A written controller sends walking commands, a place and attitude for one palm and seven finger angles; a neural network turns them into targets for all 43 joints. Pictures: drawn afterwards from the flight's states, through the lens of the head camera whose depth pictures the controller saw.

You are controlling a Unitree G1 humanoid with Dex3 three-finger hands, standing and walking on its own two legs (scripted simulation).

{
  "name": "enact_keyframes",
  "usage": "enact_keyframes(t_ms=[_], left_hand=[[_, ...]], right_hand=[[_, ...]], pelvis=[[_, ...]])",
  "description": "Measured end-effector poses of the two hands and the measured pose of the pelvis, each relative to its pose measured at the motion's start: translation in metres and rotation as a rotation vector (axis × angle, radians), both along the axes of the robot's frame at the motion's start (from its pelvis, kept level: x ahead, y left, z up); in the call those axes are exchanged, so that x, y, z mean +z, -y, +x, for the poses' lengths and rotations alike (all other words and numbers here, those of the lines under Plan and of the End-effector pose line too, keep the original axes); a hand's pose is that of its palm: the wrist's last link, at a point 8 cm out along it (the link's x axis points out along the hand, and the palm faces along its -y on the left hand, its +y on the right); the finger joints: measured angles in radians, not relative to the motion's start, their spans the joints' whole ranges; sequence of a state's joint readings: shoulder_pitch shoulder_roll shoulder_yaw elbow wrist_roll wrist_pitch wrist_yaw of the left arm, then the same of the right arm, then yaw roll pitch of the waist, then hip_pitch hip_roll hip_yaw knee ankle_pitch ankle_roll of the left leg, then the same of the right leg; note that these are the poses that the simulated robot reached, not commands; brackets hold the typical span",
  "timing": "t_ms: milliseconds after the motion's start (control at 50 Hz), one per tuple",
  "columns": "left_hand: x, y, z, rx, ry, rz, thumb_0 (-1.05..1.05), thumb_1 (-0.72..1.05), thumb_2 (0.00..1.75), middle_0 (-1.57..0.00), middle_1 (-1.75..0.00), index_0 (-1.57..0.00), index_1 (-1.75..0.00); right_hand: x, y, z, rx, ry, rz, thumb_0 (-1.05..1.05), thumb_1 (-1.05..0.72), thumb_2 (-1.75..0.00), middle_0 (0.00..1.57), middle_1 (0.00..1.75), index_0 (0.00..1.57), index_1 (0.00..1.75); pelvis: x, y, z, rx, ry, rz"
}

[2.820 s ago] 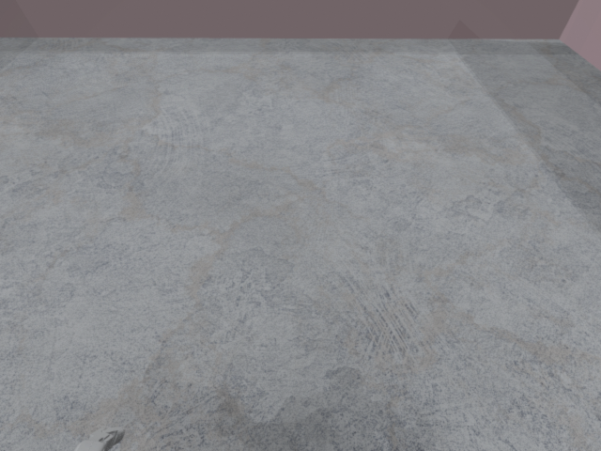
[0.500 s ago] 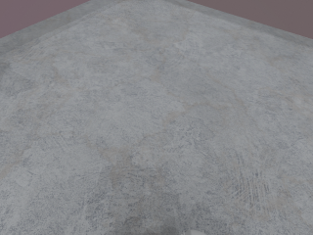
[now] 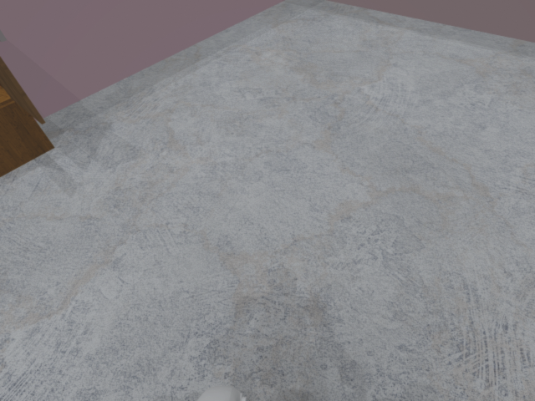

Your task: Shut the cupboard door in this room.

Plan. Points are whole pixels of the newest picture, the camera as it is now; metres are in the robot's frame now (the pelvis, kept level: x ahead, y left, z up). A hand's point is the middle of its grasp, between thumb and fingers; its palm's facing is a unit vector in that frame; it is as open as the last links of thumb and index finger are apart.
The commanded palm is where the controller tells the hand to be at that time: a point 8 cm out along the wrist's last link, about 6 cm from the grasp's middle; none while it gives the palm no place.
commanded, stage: turn or walk to find it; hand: left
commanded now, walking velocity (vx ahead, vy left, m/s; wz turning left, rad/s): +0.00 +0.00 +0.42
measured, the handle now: out of the picture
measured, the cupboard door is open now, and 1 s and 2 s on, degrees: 89 89 89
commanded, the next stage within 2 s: none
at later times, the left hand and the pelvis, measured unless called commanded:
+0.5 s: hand out of the picture -0.03 +0.28 -0.18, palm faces +0.26 -0.94 -0.23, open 7.3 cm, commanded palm none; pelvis -0.03 +0.06 +0.00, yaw +12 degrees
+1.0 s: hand out of the picture -0.05 +0.21 -0.15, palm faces +0.42 -0.87 -0.27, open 7.3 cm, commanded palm none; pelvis -0.05 +0.00 +0.00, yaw +25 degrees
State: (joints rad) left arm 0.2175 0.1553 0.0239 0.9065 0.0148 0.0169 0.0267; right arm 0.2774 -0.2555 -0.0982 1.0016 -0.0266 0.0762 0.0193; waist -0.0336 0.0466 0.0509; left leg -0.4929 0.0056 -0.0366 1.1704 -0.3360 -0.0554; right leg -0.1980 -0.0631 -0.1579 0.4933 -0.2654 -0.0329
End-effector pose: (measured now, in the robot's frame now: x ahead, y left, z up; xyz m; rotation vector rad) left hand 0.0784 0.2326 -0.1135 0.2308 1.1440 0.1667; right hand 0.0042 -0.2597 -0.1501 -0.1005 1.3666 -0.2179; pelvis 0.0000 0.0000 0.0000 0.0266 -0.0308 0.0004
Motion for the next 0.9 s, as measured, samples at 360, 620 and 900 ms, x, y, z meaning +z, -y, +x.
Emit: enact_keyframes(t_ms=[360,620,900], left_hand=[[-0.05,-0.074,-0.134,0.264,-0.22,-0.065,0.01,0.91,0.9,-0.2,-0.29,-0.2,-0.3],[-0.021,-0.093,-0.111,0.313,-0.065,-0.042,0.0,0.91,0.9,-0.2,-0.29,-0.2,-0.3],[0.0,-0.035,-0.118,0.367,0.041,0.019,0.0,0.91,0.9,-0.2,-0.29,-0.2,-0.3]], right_hand=[[0.026,-0.079,0.094,0.282,0.177,-0.076,0.0,-0.91,-0.9,0.2,0.3,0.2,0.3],[0.029,-0.103,0.081,0.344,0.155,-0.035,0.0,-0.9,-0.9,0.2,0.3,0.2,0.3],[-0.006,-0.04,0.053,0.383,0.013,0.01,0.01,-0.91,-0.9,0.2,0.3,0.2,0.3]], pelvis=[[-0.012,-0.052,-0.023,0.144,-0.01,-0.037],[0.003,-0.059,-0.034,0.254,-0.014,-0.049],[-0.005,-0.01,-0.045,0.385,-0.011,-0.011]])
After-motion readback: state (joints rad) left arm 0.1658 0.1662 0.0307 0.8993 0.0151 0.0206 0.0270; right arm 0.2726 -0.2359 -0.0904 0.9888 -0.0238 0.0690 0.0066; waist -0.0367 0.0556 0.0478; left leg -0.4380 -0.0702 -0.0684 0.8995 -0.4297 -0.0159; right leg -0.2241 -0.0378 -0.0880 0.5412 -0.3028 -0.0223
